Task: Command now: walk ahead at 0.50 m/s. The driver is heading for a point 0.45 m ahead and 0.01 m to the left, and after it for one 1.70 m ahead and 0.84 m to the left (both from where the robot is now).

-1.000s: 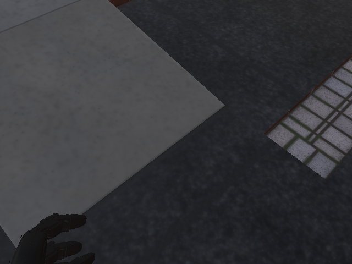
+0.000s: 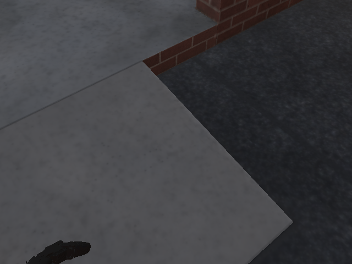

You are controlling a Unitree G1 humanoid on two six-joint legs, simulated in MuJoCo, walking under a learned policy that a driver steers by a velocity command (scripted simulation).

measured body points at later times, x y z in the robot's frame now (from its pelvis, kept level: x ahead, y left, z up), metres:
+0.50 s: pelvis +0.27 -0.02 +0.01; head +0.30 -0.02 +0.46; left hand +0.27 +0.25 -0.12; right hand +0.48 -0.25 -0.09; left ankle +0.44 +0.12 -0.68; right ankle +0.17 -0.12 -0.74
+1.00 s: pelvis +0.53 -0.01 +0.04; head +0.55 +0.00 +0.48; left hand +0.68 +0.28 -0.05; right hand +0.64 -0.28 -0.08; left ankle +0.45 +0.10 -0.70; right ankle +0.69 -0.11 -0.68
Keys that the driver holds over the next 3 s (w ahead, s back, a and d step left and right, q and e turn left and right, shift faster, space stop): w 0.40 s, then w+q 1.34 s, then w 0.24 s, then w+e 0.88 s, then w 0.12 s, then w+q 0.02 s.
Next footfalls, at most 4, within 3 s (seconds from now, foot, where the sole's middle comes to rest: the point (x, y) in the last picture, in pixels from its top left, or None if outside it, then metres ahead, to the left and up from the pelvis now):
0.06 right None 0.21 -0.12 -0.77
0.54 left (139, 256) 0.49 0.11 -0.74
1.00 right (189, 192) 0.73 -0.10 -0.72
1.54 left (95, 176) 0.81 0.28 -0.68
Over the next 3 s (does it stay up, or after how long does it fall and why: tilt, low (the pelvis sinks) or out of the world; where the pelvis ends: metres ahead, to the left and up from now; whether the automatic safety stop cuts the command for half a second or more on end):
stays up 1.33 0.59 0.13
